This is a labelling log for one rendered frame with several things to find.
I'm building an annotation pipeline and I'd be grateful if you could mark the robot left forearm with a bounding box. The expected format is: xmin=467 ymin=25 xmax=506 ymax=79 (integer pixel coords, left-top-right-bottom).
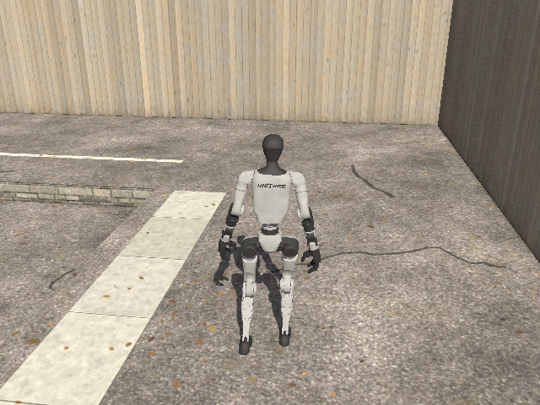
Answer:
xmin=220 ymin=203 xmax=239 ymax=242

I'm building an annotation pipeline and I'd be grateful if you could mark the right robot thigh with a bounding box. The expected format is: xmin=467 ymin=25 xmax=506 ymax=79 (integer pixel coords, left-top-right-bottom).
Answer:
xmin=280 ymin=235 xmax=299 ymax=293

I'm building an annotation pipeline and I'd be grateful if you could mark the robot torso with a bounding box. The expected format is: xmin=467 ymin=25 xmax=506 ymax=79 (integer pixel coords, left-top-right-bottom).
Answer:
xmin=252 ymin=166 xmax=291 ymax=253

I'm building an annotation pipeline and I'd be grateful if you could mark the right robot upper arm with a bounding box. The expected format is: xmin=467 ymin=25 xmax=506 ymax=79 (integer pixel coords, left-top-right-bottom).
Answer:
xmin=289 ymin=171 xmax=311 ymax=219

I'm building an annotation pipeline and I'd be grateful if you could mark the robot right forearm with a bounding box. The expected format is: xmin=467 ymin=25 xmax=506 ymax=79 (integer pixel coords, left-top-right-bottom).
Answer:
xmin=301 ymin=207 xmax=319 ymax=251

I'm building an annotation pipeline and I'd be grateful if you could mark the left robot upper arm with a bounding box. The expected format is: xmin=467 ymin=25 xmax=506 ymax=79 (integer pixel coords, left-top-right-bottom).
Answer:
xmin=231 ymin=170 xmax=255 ymax=216

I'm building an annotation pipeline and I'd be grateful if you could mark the robot left hand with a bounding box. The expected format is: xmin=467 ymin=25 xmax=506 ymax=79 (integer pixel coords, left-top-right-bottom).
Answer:
xmin=218 ymin=239 xmax=237 ymax=261

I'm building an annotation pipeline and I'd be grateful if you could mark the robot right hand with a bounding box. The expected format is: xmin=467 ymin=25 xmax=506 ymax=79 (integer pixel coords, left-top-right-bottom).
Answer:
xmin=301 ymin=248 xmax=321 ymax=273

